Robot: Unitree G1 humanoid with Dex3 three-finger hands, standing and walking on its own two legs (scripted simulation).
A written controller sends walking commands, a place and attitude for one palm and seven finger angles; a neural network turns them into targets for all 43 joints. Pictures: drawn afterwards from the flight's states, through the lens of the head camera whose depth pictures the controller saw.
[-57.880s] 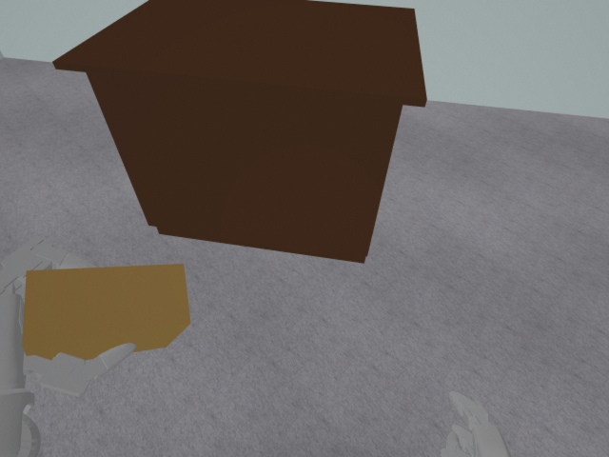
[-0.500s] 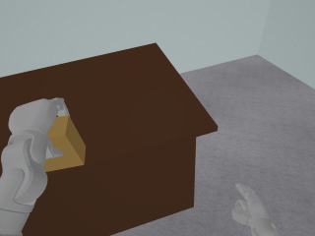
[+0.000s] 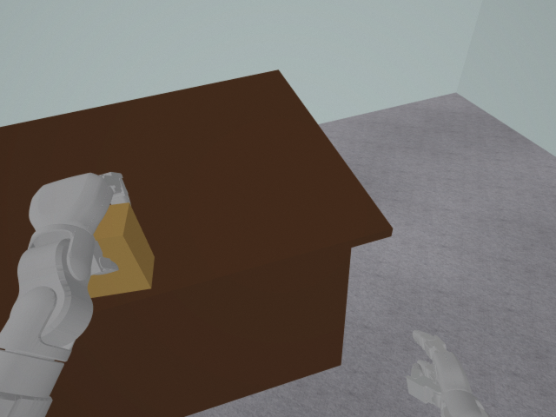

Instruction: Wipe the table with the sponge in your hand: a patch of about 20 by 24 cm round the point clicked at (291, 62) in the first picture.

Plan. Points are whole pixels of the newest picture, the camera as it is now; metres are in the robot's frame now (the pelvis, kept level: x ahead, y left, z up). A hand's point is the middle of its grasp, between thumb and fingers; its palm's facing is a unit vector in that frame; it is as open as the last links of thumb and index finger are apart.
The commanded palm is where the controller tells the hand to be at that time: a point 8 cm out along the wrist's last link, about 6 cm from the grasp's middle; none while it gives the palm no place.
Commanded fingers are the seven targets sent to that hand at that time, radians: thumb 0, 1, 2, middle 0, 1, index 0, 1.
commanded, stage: move the sponge above the wiping area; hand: left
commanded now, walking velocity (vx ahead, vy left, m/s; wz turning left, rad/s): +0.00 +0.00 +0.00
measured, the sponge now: (107, 262) +0.27 +0.31 +0.10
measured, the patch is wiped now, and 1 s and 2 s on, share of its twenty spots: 1.00 1.00 1.00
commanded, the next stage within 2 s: none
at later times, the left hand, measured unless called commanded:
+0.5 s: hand (92, 228) +0.29 +0.32 +0.15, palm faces +0.06 -0.03 -1.00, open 10.1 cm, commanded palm +0.26 +0.32 +0.23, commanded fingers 0.00 0.10 1.30 -1.20 -1.60 -1.20 -1.60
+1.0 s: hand (98, 222) +0.30 +0.31 +0.15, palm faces +0.07 -0.02 -1.00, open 10.1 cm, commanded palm +0.27 +0.32 +0.23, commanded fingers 0.00 0.10 1.30 -1.20 -1.60 -1.20 -1.60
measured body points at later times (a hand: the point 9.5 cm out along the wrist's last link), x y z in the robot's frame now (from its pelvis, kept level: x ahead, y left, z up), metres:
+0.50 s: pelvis +0.01 +0.00 +0.00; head +0.01 -0.04 +0.45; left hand +0.28 +0.31 +0.21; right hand +0.25 -0.20 -0.09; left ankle +0.01 +0.11 -0.74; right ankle +0.02 -0.10 -0.74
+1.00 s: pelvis +0.02 +0.00 +0.00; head +0.01 -0.04 +0.45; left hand +0.29 +0.31 +0.21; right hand +0.24 -0.21 -0.10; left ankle +0.01 +0.11 -0.74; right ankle +0.02 -0.10 -0.74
